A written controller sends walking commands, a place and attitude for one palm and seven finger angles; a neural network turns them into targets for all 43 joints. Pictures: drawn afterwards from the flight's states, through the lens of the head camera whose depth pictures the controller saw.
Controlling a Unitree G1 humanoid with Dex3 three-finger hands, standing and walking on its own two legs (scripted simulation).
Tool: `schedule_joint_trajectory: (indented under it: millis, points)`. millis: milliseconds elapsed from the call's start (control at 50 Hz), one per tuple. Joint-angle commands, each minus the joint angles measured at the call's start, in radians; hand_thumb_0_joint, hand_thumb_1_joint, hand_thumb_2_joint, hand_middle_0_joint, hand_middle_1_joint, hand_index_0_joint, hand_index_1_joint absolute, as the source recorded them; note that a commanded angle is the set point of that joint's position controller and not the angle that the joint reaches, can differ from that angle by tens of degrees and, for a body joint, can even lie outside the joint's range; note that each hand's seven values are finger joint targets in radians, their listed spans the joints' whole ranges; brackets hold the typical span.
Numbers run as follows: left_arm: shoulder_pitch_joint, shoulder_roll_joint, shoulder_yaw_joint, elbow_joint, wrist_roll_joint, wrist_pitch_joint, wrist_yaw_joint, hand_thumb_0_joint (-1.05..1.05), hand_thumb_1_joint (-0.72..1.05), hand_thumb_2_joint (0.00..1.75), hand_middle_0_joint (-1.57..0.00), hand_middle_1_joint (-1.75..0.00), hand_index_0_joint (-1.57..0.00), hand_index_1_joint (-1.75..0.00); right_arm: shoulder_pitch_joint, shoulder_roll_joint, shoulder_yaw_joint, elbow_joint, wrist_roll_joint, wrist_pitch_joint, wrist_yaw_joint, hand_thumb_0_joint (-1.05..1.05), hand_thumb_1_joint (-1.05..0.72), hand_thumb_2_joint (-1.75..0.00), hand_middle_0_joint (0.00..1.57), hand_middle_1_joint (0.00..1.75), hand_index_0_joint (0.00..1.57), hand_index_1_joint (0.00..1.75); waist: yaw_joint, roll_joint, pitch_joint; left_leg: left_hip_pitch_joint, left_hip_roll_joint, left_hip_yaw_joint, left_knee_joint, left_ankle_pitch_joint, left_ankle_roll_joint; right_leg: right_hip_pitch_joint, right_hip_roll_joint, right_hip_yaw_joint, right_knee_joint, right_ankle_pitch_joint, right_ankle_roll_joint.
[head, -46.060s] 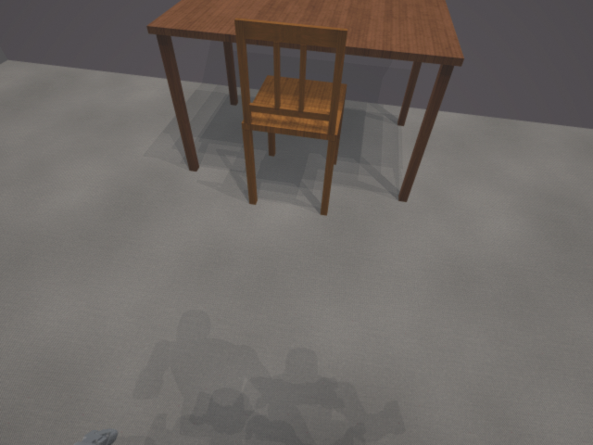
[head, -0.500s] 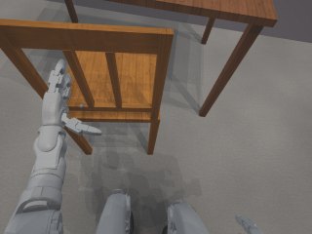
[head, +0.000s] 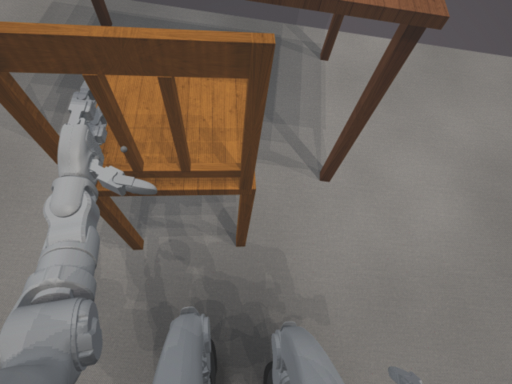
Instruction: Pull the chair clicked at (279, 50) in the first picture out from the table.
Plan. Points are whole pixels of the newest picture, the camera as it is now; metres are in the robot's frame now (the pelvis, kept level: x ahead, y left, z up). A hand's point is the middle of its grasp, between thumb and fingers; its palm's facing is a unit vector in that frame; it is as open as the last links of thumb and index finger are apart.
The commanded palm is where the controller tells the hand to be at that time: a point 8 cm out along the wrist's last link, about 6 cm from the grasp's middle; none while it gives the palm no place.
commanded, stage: push the fingers through the gap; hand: left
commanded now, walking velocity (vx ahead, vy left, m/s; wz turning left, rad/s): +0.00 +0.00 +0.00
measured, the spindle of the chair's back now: (120, 128) +0.51 +0.21 +0.02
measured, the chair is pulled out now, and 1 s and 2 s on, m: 0.17 0.17 0.18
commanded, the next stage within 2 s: hook a spindle and tug to test in 0.52 s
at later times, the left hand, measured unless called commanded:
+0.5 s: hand (119, 141) +0.48 +0.20 +0.03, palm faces +0.05 -1.00 -0.03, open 17.0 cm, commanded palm +0.46 +0.23 +0.04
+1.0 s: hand (127, 138) +0.48 +0.19 +0.03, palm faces +0.04 -1.00 -0.04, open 15.2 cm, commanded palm +0.46 +0.22 +0.04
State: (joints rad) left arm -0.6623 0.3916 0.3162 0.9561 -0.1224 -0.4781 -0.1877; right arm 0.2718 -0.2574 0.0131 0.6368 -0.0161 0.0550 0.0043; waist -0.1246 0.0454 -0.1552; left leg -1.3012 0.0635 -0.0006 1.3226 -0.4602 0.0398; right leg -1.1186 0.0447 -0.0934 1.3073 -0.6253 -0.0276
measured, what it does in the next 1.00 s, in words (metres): stands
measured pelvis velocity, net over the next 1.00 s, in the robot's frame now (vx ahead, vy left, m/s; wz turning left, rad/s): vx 0.00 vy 0.01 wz -0.01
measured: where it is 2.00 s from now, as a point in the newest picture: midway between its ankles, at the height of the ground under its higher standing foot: outside the picture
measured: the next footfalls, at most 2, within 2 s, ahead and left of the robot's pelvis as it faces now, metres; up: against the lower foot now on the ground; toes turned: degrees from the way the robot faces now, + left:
none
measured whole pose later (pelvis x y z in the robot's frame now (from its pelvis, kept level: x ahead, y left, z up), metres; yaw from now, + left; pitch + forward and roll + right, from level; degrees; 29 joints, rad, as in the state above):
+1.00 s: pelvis +0.00 +0.01 +0.00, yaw -1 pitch +26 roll -5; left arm -0.72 0.38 0.32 0.98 -0.09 -0.50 -0.15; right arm 0.29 -0.24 0.01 0.63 -0.03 0.10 0.02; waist -0.14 0.05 -0.15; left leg -1.32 0.06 0.00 1.32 -0.47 0.05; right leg -1.13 0.04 -0.09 1.29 -0.62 -0.01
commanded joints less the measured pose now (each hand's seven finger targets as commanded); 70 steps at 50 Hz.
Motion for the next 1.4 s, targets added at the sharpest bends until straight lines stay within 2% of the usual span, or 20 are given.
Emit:
schedule_joint_trajectory:
  millis: [0, 20, 40, 100, 260, 340, 460, 520, 600, 700, 740, 820, 900, 940, 960, 1000, 1100, 1160, 1220, 1380]
  points:
    - [-0.404, 0.205, 0.040, -0.235, -0.017, -0.087, 0.003, 0.00, -0.50, 0.30, -0.06, -0.08, -0.06, -0.08, 0.124, -0.178, -0.065, -0.063, 0.000, -0.016, -0.007, 0.00, -0.90, -0.90, 0.20, 0.30, 0.20, 0.30, -0.017, 0.094, -0.505, 0.598, -0.019, -0.092, -0.127, 0.265, -0.008, 0.012, 0.010, 0.057, -0.213, 0.278, -0.006]
    - [-0.430, 0.187, 0.020, -0.229, -0.017, -0.091, 0.003, 0.00, -0.50, 0.30, -0.06, -0.08, -0.06, -0.08, 0.129, -0.175, -0.063, -0.061, 0.000, -0.018, -0.006, 0.00, -0.90, -0.90, 0.20, 0.30, 0.20, 0.30, -0.028, 0.101, -0.499, 0.601, -0.019, -0.098, -0.125, 0.265, -0.007, -0.004, 0.011, 0.056, -0.209, 0.273, -0.007]
    - [-0.433, 0.225, 0.052, -0.209, -0.010, -0.093, 0.008, 0.00, -0.50, 0.30, -0.06, -0.08, -0.06, -0.08, 0.136, -0.182, -0.066, -0.050, -0.001, -0.016, -0.008, 0.00, -0.90, -0.90, 0.20, 0.30, 0.20, 0.30, -0.026, 0.080, -0.497, 0.596, -0.015, -0.101, -0.122, 0.259, -0.008, -0.009, 0.011, 0.054, -0.207, 0.264, -0.006]
    - [-0.449, 0.238, 0.063, -0.149, 0.005, -0.083, 0.015, 0.00, -0.50, 0.30, -0.06, -0.08, -0.06, -0.08, 0.147, -0.182, -0.063, -0.041, -0.005, -0.010, -0.007, 0.00, -0.90, -0.90, 0.20, 0.30, 0.20, 0.30, -0.034, 0.075, -0.467, 0.545, -0.019, -0.092, -0.112, 0.235, -0.004, -0.010, 0.011, 0.057, -0.209, 0.252, -0.004]
    - [-0.374, 0.245, 0.077, -0.138, 0.002, -0.068, -0.006, 0.00, -0.50, 0.30, -0.06, -0.08, -0.06, -0.08, 0.159, -0.180, -0.062, -0.063, -0.004, 0.011, 0.006, 0.00, -0.90, -0.90, 0.20, 0.30, 0.20, 0.30, -0.009, 0.091, -0.500, 0.565, -0.019, -0.088, -0.121, 0.294, -0.006, 0.026, 0.015, 0.055, -0.204, 0.306, -0.009]
    - [-0.396, 0.266, 0.092, -0.172, -0.004, -0.073, -0.010, 0.00, -0.50, 0.30, -0.06, -0.08, -0.06, -0.08, 0.159, -0.180, -0.062, -0.063, -0.003, 0.015, 0.003, 0.00, -0.90, -0.90, 0.20, 0.30, 0.20, 0.30, -0.016, 0.080, -0.500, 0.557, -0.017, -0.085, -0.117, 0.291, -0.002, 0.030, 0.015, 0.060, -0.207, 0.311, -0.005]
    - [-0.438, 0.234, 0.058, -0.214, 0.003, -0.093, 0.001, 0.00, -0.50, 0.30, -0.06, -0.08, -0.06, -0.08, 0.163, -0.181, -0.067, -0.050, -0.006, 0.010, 0.002, 0.00, -0.90, -0.90, 0.20, 0.30, 0.20, 0.30, -0.026, 0.140, -0.509, 0.654, -0.009, -0.113, -0.134, 0.301, -0.013, -0.033, 0.017, 0.044, -0.207, 0.279, -0.011]
    - [-0.451, 0.183, 0.013, -0.224, 0.004, -0.088, 0.002, 0.00, -0.50, 0.30, -0.06, -0.08, -0.06, -0.08, 0.167, -0.178, -0.070, -0.046, -0.008, 0.009, 0.003, 0.00, -0.90, -0.90, 0.20, 0.30, 0.20, 0.30, -0.037, 0.162, -0.526, 0.697, -0.008, -0.125, -0.137, 0.332, -0.015, -0.057, 0.015, 0.036, -0.204, 0.289, -0.013]
    - [-0.401, 0.193, 0.037, -0.113, 0.005, -0.054, 0.009, 0.00, -0.50, 0.30, -0.06, -0.08, -0.06, -0.08, 0.167, -0.182, -0.067, -0.040, -0.008, 0.020, 0.004, 0.00, -0.90, -0.90, 0.20, 0.30, 0.20, 0.30, -0.040, 0.085, -0.449, 0.606, -0.012, -0.115, -0.135, 0.271, -0.010, -0.052, 0.015, 0.034, -0.212, 0.262, -0.007]
    - [-0.408, 0.199, 0.046, -0.178, 0.007, -0.074, 0.024, 0.00, -0.50, 0.30, -0.15, -0.35, -0.15, -0.35, 0.153, -0.178, -0.065, -0.066, -0.010, 0.023, 0.010, 0.00, -0.90, -0.90, 0.20, 0.30, 0.20, 0.30, -0.019, 0.122, -0.495, 0.656, -0.012, -0.119, -0.144, 0.309, -0.016, -0.043, 0.014, 0.032, -0.205, 0.277, -0.013]
    - [-0.419, 0.221, 0.059, -0.174, 0.015, -0.088, 0.032, 0.00, -0.50, 0.30, -0.18, -0.46, -0.18, -0.46, 0.155, -0.181, -0.064, -0.063, -0.013, 0.026, 0.011, 0.00, -0.90, -0.90, 0.20, 0.30, 0.20, 0.30, -0.022, 0.120, -0.486, 0.655, -0.008, -0.124, -0.140, 0.306, -0.017, -0.059, 0.016, 0.033, -0.198, 0.272, -0.013]
    - [-0.470, 0.175, 0.016, -0.173, 0.022, -0.097, 0.039, 0.00, -0.50, 0.30, -0.25, -0.68, -0.25, -0.68, 0.156, -0.178, -0.065, -0.060, -0.014, 0.026, 0.012, 0.00, -0.90, -0.90, 0.20, 0.30, 0.20, 0.30, -0.048, 0.119, -0.485, 0.650, -0.009, -0.130, -0.135, 0.280, -0.014, -0.079, 0.015, 0.032, -0.192, 0.260, -0.010]
    - [-0.461, 0.188, 0.032, -0.194, 0.020, -0.096, 0.042, 0.00, -0.50, 0.30, -0.32, -0.90, -0.32, -0.90, 0.157, -0.180, -0.068, -0.060, -0.014, 0.028, 0.009, 0.00, -0.90, -0.90, 0.20, 0.30, 0.20, 0.30, -0.032, 0.141, -0.529, 0.678, -0.010, -0.129, -0.138, 0.299, -0.017, -0.057, 0.014, 0.033, -0.197, 0.271, -0.012]
    - [-0.466, 0.190, 0.028, -0.210, 0.021, -0.095, 0.044, 0.00, -0.39, 0.35, -0.36, -1.01, -0.36, -1.01, 0.159, -0.181, -0.069, -0.060, -0.013, 0.030, 0.009, 0.00, -0.90, -0.90, 0.20, 0.30, 0.20, 0.30, -0.030, 0.154, -0.553, 0.709, -0.006, -0.137, -0.140, 0.332, -0.021, -0.064, 0.014, 0.030, -0.191, 0.286, -0.014]
    - [-0.437, 0.153, 0.006, -0.191, 0.018, -0.085, 0.041, 0.00, -0.33, 0.37, -0.38, -1.07, -0.38, -1.07, 0.155, -0.174, -0.068, -0.060, -0.012, 0.031, 0.012, 0.00, -0.90, -0.90, 0.20, 0.30, 0.20, 0.30, -0.032, 0.143, -0.542, 0.699, -0.009, -0.133, -0.141, 0.318, -0.020, -0.060, 0.015, 0.029, -0.199, 0.280, -0.012]
    - [-0.418, 0.177, 0.025, -0.130, 0.018, -0.069, 0.041, 0.00, -0.22, 0.42, -0.41, -1.18, -0.41, -1.18, 0.159, -0.178, -0.065, -0.054, -0.010, 0.035, 0.011, 0.00, -0.90, -0.90, 0.20, 0.30, 0.20, 0.30, -0.038, 0.094, -0.480, 0.619, -0.014, -0.118, -0.136, 0.268, -0.013, -0.041, 0.017, 0.035, -0.211, 0.263, -0.008]
    - [-0.431, 0.190, 0.039, -0.161, 0.015, -0.076, 0.044, 0.00, 0.06, 0.54, -0.50, -1.45, -0.50, -1.45, 0.158, -0.173, -0.064, -0.063, -0.010, 0.032, 0.011, 0.00, -0.90, -0.90, 0.20, 0.30, 0.20, 0.30, -0.028, 0.091, -0.496, 0.609, -0.017, -0.104, -0.135, 0.281, -0.009, -0.005, 0.015, 0.044, -0.212, 0.280, -0.008]
    - [-0.400, 0.198, 0.047, -0.193, 0.010, -0.092, 0.046, 0.00, 0.23, 0.61, -0.50, -1.45, -0.50, -1.45, 0.152, -0.169, -0.064, -0.069, -0.010, 0.030, 0.013, 0.00, -0.90, -0.90, 0.20, 0.30, 0.20, 0.30, -0.015, 0.117, -0.514, 0.621, -0.018, -0.098, -0.134, 0.312, -0.011, 0.011, 0.016, 0.048, -0.209, 0.306, -0.010]
    - [-0.401, 0.201, 0.050, -0.138, 0.012, -0.089, 0.043, 0.00, 0.40, 0.68, -0.50, -1.45, -0.50, -1.45, 0.161, -0.170, -0.060, -0.056, -0.010, 0.029, 0.013, 0.00, -0.90, -0.90, 0.20, 0.30, 0.20, 0.30, -0.033, 0.065, -0.457, 0.551, -0.020, -0.090, -0.125, 0.268, -0.003, 0.017, 0.018, 0.053, -0.214, 0.292, -0.005]
    - [-0.414, 0.217, 0.047, -0.145, 0.012, -0.090, 0.020, 0.00, 0.84, 0.88, -0.50, -1.45, -0.50, -1.45, 0.158, -0.173, -0.061, -0.060, -0.007, 0.028, 0.008, 0.00, -0.90, -0.90, 0.20, 0.30, 0.20, 0.30, -0.029, 0.093, -0.483, 0.548, -0.023, -0.082, -0.117, 0.262, -0.003, 0.026, 0.016, 0.062, -0.212, 0.292, -0.005]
